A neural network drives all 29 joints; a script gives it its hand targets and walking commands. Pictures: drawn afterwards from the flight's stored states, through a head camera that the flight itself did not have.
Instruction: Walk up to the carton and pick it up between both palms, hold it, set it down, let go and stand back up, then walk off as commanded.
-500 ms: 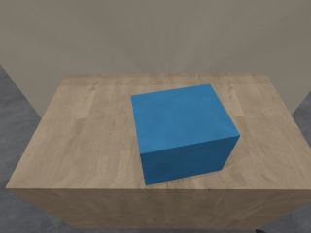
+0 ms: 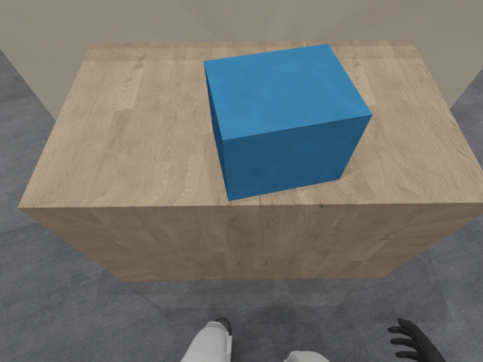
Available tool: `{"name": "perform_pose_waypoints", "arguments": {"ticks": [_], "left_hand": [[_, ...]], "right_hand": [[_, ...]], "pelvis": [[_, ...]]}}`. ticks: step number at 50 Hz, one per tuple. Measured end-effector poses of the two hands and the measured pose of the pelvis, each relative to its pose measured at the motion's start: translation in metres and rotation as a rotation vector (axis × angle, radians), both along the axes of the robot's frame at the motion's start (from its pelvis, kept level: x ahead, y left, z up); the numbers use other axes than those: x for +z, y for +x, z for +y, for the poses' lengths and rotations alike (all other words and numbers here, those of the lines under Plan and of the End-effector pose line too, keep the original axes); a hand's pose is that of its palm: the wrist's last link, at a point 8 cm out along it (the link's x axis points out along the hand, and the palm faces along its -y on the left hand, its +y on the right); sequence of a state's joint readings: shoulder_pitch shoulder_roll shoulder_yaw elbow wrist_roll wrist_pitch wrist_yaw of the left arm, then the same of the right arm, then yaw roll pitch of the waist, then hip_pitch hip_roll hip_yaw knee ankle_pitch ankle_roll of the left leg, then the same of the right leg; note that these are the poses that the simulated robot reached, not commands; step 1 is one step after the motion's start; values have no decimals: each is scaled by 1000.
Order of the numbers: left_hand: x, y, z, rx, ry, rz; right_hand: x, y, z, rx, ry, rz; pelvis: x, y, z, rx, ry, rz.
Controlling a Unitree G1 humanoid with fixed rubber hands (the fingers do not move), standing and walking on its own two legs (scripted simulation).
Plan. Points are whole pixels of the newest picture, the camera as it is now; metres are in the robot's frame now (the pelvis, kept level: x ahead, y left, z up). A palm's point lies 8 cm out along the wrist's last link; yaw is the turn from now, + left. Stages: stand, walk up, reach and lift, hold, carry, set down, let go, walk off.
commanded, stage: walk off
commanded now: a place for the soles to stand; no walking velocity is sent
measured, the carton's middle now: (276, 124) +0.56 -0.02 +0.00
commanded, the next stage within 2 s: none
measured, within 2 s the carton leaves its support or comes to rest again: neither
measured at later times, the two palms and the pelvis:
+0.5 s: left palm out of the picture -0.09 +0.29 -0.06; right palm out of the picture -0.07 -0.30 -0.11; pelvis -0.16 -0.01 +0.02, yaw +1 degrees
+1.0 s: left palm out of the picture -0.16 +0.28 -0.09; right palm out of the picture -0.10 -0.32 -0.09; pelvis -0.17 -0.02 +0.02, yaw +0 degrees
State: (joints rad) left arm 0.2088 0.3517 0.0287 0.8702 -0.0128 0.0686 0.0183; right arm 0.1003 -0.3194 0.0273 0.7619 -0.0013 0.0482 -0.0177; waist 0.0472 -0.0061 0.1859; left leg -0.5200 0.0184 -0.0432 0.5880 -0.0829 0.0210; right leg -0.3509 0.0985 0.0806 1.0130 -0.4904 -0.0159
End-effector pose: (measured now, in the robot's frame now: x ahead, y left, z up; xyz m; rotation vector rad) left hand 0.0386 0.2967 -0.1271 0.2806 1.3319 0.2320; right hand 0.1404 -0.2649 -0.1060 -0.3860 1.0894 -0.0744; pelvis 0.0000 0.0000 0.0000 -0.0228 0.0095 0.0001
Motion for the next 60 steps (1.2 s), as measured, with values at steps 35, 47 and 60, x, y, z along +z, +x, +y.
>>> {"name": "perform_pose_waypoints", "arguments": {"ticks": [35, 47, 60], "left_hand": [[38, -193, 18, -1, 20, -134], [33, -208, -7, -12, 9, -14], [62, -167, -7, -14, 87, -108]], "right_hand": [[25, -272, -20, -42, -42, 96], [18, -256, -46, -25, -37, 128], [18, -163, -40, 10, 28, -24]], "pelvis": [[22, -192, 15, 22, 1, -105], [19, -180, -11, 13, 31, -8], [27, -146, -20, 25, 41, -31]]}}
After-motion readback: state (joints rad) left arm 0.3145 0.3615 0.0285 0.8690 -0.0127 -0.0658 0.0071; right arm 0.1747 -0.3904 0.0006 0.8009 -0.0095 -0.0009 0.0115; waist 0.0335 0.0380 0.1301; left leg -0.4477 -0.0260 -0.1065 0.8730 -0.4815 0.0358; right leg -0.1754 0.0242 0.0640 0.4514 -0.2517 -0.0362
